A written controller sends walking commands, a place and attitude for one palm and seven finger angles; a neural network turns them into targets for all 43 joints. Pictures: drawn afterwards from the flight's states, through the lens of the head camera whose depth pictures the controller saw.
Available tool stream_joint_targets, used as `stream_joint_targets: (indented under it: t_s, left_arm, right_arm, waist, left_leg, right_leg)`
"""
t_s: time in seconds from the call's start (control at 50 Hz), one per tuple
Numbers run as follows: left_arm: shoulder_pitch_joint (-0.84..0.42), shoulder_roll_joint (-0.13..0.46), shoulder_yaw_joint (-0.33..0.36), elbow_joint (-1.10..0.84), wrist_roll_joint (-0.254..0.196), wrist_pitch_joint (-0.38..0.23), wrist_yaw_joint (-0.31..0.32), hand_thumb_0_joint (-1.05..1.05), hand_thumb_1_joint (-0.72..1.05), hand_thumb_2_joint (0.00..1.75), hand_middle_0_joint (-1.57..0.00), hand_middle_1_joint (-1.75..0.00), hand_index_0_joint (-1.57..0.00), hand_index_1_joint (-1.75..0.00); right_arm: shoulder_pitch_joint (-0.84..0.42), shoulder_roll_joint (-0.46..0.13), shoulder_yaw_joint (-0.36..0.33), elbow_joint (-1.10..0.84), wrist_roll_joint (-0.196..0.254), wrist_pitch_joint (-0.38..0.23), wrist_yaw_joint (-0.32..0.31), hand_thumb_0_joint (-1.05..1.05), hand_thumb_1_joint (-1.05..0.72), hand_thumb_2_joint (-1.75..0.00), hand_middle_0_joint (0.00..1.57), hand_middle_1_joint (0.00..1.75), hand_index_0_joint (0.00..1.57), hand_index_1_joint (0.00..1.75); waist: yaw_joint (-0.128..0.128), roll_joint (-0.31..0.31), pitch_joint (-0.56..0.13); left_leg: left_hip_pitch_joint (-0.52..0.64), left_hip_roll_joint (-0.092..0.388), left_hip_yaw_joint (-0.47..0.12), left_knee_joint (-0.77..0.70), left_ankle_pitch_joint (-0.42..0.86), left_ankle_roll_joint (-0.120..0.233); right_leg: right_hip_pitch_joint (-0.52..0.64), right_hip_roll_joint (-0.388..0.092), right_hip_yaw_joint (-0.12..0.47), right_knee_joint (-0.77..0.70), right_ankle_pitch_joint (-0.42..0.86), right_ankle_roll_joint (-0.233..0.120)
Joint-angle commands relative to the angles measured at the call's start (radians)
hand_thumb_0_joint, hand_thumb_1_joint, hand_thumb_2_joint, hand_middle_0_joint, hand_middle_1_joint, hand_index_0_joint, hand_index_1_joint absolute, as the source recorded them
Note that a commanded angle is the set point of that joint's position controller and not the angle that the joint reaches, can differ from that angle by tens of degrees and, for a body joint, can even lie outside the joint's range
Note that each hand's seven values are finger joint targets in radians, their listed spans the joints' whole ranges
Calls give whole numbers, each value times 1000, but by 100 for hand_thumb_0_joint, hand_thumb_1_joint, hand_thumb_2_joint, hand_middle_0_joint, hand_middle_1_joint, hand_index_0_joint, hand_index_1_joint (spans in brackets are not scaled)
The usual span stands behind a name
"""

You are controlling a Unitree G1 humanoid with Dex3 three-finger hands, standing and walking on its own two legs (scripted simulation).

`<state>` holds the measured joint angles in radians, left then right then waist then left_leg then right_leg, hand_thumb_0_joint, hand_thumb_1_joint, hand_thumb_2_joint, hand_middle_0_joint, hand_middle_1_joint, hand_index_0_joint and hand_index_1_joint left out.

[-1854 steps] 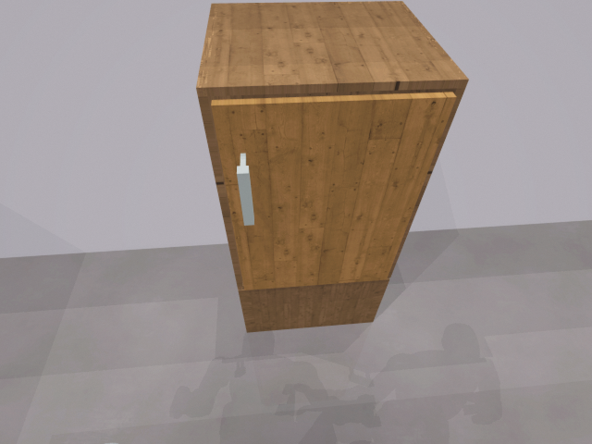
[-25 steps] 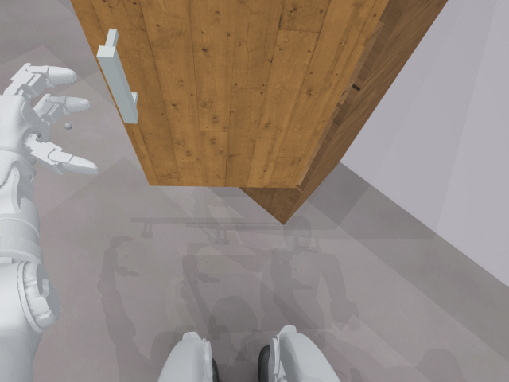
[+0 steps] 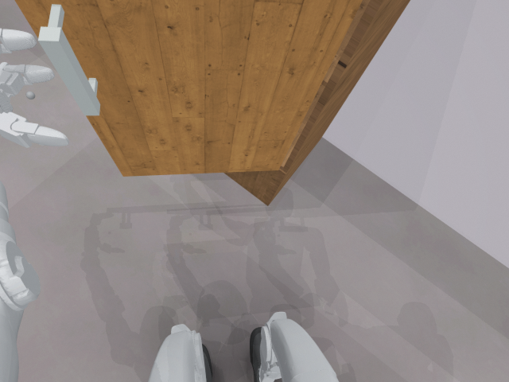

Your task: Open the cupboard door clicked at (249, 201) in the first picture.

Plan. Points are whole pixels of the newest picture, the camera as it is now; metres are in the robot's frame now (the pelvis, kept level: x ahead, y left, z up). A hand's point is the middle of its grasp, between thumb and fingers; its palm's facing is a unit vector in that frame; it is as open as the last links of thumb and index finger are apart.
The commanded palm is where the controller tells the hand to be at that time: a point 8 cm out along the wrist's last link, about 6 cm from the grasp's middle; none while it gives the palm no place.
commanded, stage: move the hooked fingers beside the handle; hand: left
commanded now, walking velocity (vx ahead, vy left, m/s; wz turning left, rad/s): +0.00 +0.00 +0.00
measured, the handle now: (76, 65) +0.55 +0.21 +0.07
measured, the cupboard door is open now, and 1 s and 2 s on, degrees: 43 43 43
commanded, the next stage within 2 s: slide the fingers in behind the handle in 0.56 s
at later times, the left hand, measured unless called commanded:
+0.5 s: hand (30, 104) +0.49 +0.25 +0.06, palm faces +0.01 -1.00 -0.02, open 14.0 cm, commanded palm +0.48 +0.29 +0.06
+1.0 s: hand (52, 101) +0.50 +0.23 +0.06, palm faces +0.00 -1.00 -0.02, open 14.0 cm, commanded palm +0.47 +0.26 +0.06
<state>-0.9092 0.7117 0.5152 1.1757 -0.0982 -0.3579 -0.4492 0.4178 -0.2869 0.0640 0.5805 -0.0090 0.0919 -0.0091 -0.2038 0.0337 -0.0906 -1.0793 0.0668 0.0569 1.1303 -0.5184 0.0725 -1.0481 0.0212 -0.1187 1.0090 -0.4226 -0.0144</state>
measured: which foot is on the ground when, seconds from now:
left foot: down 0.00-1.00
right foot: down 0.00-1.00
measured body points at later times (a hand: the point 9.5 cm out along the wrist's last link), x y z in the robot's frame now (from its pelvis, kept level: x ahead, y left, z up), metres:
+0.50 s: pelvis +0.00 +0.00 +0.01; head +0.15 +0.04 +0.43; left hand +0.49 +0.31 +0.07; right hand +0.03 -0.27 -0.09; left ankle +0.00 +0.07 -0.65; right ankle +0.02 -0.12 -0.65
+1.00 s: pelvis +0.00 +0.00 +0.00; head +0.15 +0.03 +0.43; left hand +0.49 +0.28 +0.07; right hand +0.00 -0.27 -0.10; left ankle +0.00 +0.07 -0.65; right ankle +0.02 -0.12 -0.65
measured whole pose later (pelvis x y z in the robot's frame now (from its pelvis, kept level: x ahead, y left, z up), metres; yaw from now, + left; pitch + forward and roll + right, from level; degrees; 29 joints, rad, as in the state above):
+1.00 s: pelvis +0.00 +0.00 +0.00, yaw +1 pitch +24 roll -5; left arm -0.87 0.60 0.44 1.15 -0.11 -0.40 -0.37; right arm 0.39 -0.28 0.05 0.60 -0.01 0.10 0.00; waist -0.18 0.03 -0.10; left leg -1.03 0.06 0.05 1.11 -0.51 0.07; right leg -1.00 0.02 -0.12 1.00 -0.42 -0.02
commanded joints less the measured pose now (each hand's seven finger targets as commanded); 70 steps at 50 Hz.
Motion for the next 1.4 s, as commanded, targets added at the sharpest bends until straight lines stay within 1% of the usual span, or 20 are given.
stream_joint_targets:
  t_s: [0.0,0.08,0.22,0.3,0.48,0.52,0.58,0.64,0.7,0.74,0.82,0.88,0.98,1.08,1.14,1.22,1.28,1.3,1.34,1.38]
  left_arm:
    - [-348,288,36,-270,-44,-78,0,0,-50,30,-30,-120,-30,-120]
    - [-322,211,-14,-233,-47,-59,4,0,-50,30,-30,-120,-30,-120]
    - [-344,172,-40,-259,-45,-95,22,0,-50,30,-30,-120,-30,-120]
    - [-328,179,-32,-209,-48,-93,31,0,-50,30,-30,-120,-30,-120]
    - [-365,211,-21,-197,-36,-110,34,0,-50,30,-30,-120,-30,-120]
    - [-393,238,-10,-233,-35,-119,27,0,-50,30,-30,-120,-30,-120]
    - [-374,200,-33,-190,-43,-104,19,0,-50,30,-30,-120,-30,-120]
    - [-391,214,-28,-187,-46,-96,13,0,-50,30,-30,-120,-30,-120]
    - [-397,168,-58,-201,-53,-99,17,0,-50,30,-30,-120,-30,-120]
    - [-398,202,-26,-232,-48,-106,28,0,-50,30,-30,-120,-30,-120]
    - [-388,159,-51,-228,-43,-103,49,0,-50,30,-30,-120,-30,-120]
    - [-375,178,-35,-223,-35,-97,70,0,-50,30,-30,-120,-30,-120]
    - [-349,151,-36,-276,-35,-120,91,0,-50,30,-30,-120,-30,-120]
    - [-346,116,-70,-205,-28,-101,97,0,-50,30,-30,-120,-30,-120]
    - [-383,135,-53,-223,-31,-121,107,0,-50,30,-30,-120,-30,-120]
    - [-381,80,-85,-239,-32,-139,107,0,-50,30,-30,-120,-30,-120]
    - [-373,52,-104,-185,-33,-119,114,0,-50,30,-30,-120,-30,-120]
    - [-408,36,-118,-213,-37,-124,116,0,-50,30,-30,-120,-30,-120]
    - [-386,90,-67,-226,-31,-124,130,0,-50,30,-30,-120,-30,-120]
    - [-398,74,-80,-253,-27,-131,139,0,-50,30,-30,-120,-30,-120]
  right_arm:
    - [195,-205,-85,-28,2,-3,-11,0,-90,-90,20,30,20,30]
    - [184,-197,-85,-19,6,5,-9,0,-90,-90,20,30,20,30]
    - [174,-191,-88,-13,2,6,-10,0,-90,-90,20,30,20,30]
    - [159,-195,-87,-17,5,6,-12,0,-90,-90,20,30,20,30]
    - [134,-195,-80,-26,7,-5,-17,0,-90,-90,20,30,20,30]
    - [143,-198,-80,-22,6,-6,-20,0,-90,-90,20,30,20,30]
    - [136,-198,-79,-16,9,-6,-20,0,-90,-90,20,30,20,30]
    - [139,-201,-78,-14,8,-6,-23,0,-90,-90,20,30,20,30]
    - [145,-195,-76,-16,8,-9,-22,0,-90,-90,20,30,20,30]
    - [152,-200,-82,-9,4,-9,-19,0,-90,-90,20,30,20,30]
    - [152,-191,-82,-8,4,-5,-12,0,-90,-90,20,30,20,30]
    - [147,-190,-80,-18,5,-5,-11,0,-90,-90,20,30,20,30]
    - [146,-182,-87,-22,2,-6,-4,0,-90,-90,20,30,20,30]
    - [140,-181,-82,-26,9,-2,-6,0,-90,-90,20,30,20,30]
    - [142,-183,-83,-21,5,-7,-7,0,-90,-90,20,30,20,30]
    - [146,-178,-86,-11,1,-13,-3,0,-90,-90,20,30,20,30]
    - [138,-178,-86,-5,5,-11,-3,0,-90,-90,20,30,20,30]
    - [141,-177,-84,-7,3,-14,-3,0,-90,-90,20,30,20,30]
    - [142,-182,-88,-12,1,-13,-2,0,-90,-90,20,30,20,30]
    - [137,-172,-88,-14,1,-16,0,0,-90,-90,20,30,20,30]
  waist:
    - [27,196,-588]
    - [18,182,-513]
    - [22,205,-515]
    - [19,156,-463]
    - [21,152,-492]
    - [24,184,-540]
    - [12,154,-487]
    - [12,169,-502]
    - [7,164,-497]
    - [21,178,-550]
    - [15,172,-521]
    - [21,151,-501]
    - [35,169,-544]
    - [18,124,-452]
    - [16,126,-487]
    - [23,165,-527]
    - [4,112,-466]
    - [0,136,-469]
    - [23,135,-530]
    - [22,135,-540]
  left_leg:
    - [567,-4,-163,-124,685,-53]
    - [562,-6,-157,-143,649,-52]
    - [625,-1,-169,-147,702,-69]
    - [563,-9,-160,-150,628,-60]
    - [499,-19,-148,-138,537,-53]
    - [534,-17,-152,-132,584,-55]
    - [514,-15,-154,-137,528,-53]
    - [500,-18,-152,-135,512,-51]
    - [507,-18,-156,-136,520,-49]
    - [540,-15,-165,-135,547,-57]
    - [537,-14,-158,-140,548,-56]
    - [477,-23,-143,-147,489,-46]
    - [530,-20,-142,-147,549,-53]
    - [445,-27,-128,-161,454,-44]
    - [462,-27,-131,-149,461,-45]
    - [535,-21,-147,-145,530,-57]
    - [476,-24,-139,-143,473,-49]
    - [497,-24,-146,-143,490,-50]
    - [495,-27,-138,-137,493,-50]
    - [486,-29,-134,-135,514,-49]
  right_leg:
    - [209,41,61,-78,343,-10]
    - [185,40,57,-103,313,-4]
    - [158,38,51,-98,303,-10]
    - [174,36,53,-101,286,-12]
    - [209,33,69,-88,277,-10]
    - [217,32,71,-81,300,-11]
    - [184,33,65,-92,261,-8]
    - [187,31,68,-88,258,-9]
    - [178,32,63,-86,257,-12]
    - [181,32,63,-82,261,-12]
    - [176,35,60,-89,263,-10]
    - [218,32,71,-95,263,-8]
    - [232,34,69,-92,296,-9]
    - [238,32,73,-102,267,-7]
    - [238,33,79,-96,272,-7]
    - [204,33,68,-83,280,-12]
    - [192,31,69,-90,261,-7]
    - [179,31,65,-85,261,-10]
    - [217,30,75,-84,278,-8]
    - [245,29,77,-79,310,-7]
